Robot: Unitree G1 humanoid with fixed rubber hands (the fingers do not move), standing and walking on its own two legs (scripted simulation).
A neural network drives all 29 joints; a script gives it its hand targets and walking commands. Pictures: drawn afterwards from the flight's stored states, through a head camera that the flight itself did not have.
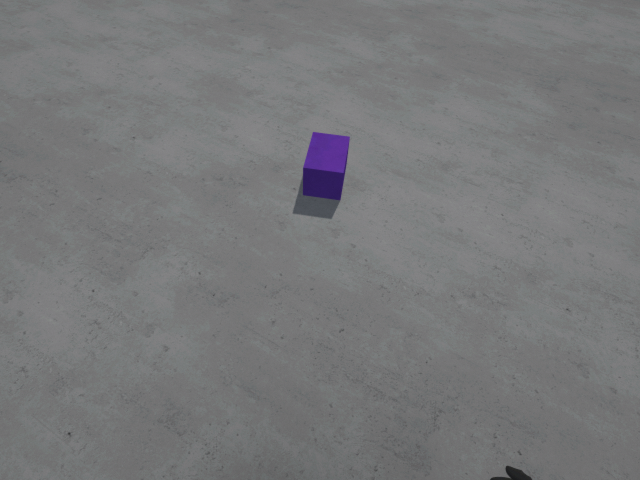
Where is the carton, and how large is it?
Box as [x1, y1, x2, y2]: [303, 132, 349, 199]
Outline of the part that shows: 313,132 303,167 303,194 340,199 349,137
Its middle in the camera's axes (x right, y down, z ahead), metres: +0.03 -0.35 +1.76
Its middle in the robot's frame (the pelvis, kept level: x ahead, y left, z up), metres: +1.46 +0.07 -0.69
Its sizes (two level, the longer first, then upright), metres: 0.256 0.172 0.161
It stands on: the floor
